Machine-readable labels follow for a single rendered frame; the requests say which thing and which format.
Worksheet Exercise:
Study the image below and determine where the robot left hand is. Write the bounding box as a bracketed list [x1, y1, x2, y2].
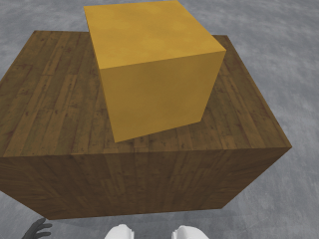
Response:
[22, 217, 53, 239]

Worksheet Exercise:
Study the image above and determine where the pedestal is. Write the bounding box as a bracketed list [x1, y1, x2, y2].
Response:
[0, 30, 292, 220]

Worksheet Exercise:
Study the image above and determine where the robot thigh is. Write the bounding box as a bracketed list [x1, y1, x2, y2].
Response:
[171, 226, 208, 239]
[105, 226, 135, 239]

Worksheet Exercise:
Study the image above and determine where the carton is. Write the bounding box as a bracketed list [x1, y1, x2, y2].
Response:
[83, 0, 226, 143]

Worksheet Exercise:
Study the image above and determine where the right robot thigh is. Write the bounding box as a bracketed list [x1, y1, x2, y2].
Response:
[171, 226, 208, 239]

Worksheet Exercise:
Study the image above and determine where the left robot thigh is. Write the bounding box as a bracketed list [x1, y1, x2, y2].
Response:
[105, 226, 135, 239]

